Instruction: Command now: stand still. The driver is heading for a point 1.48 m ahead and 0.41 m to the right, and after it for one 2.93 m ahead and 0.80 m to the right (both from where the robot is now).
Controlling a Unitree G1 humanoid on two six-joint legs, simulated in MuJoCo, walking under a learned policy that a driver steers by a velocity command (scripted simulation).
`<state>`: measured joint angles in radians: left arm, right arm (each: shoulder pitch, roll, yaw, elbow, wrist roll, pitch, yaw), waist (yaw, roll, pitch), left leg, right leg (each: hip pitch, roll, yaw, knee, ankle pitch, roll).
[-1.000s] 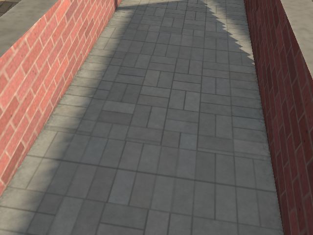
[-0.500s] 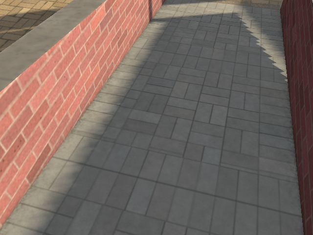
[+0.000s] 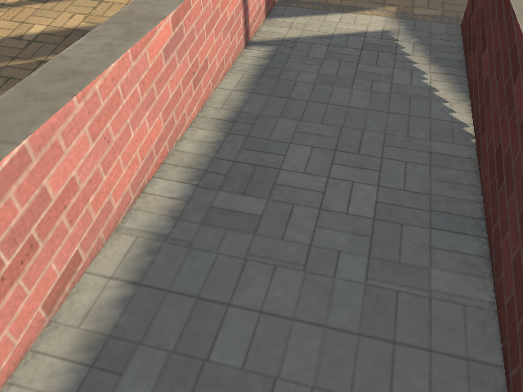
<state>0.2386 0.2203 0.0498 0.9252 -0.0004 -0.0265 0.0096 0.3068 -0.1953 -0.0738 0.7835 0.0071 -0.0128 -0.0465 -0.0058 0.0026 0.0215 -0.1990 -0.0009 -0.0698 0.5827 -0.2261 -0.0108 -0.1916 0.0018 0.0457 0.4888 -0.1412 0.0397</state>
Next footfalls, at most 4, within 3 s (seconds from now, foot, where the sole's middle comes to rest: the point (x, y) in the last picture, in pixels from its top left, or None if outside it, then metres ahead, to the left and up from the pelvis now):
0.34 left None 0.07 0.15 -0.78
0.78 right None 0.40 -0.08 -0.84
1.12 left None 0.39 0.16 -0.83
2.30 left None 0.51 0.18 -0.84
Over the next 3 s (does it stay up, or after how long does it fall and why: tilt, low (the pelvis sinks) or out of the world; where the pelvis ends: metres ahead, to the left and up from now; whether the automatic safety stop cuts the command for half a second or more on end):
stays up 0.77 0.00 -0.12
